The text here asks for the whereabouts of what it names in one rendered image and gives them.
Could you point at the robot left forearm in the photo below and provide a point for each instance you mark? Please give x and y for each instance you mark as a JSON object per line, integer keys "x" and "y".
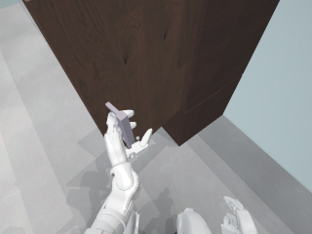
{"x": 115, "y": 213}

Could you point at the right robot hand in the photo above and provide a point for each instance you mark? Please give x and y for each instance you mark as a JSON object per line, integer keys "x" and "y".
{"x": 241, "y": 223}

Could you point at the robot left thigh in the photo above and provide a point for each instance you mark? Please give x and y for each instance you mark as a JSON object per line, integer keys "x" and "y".
{"x": 133, "y": 224}

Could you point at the robot right shin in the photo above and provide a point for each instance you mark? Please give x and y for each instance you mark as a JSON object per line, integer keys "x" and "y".
{"x": 188, "y": 210}

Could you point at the left robot hand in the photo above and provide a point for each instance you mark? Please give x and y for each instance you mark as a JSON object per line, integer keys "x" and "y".
{"x": 116, "y": 151}

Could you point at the handle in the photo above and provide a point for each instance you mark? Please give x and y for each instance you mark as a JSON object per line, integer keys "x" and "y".
{"x": 124, "y": 124}

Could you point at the cupboard door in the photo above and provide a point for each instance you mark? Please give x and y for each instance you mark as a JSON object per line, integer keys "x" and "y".
{"x": 131, "y": 53}

